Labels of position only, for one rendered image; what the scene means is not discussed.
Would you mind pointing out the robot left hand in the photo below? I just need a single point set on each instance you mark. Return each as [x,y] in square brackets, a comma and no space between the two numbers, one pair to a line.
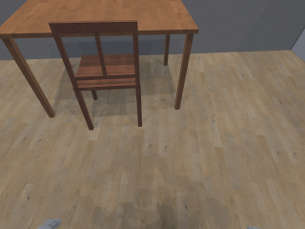
[50,224]

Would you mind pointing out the table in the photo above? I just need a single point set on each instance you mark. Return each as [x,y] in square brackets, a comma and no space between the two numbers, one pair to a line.
[154,17]

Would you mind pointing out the chair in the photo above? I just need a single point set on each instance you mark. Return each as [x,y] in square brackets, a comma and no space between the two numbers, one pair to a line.
[100,71]

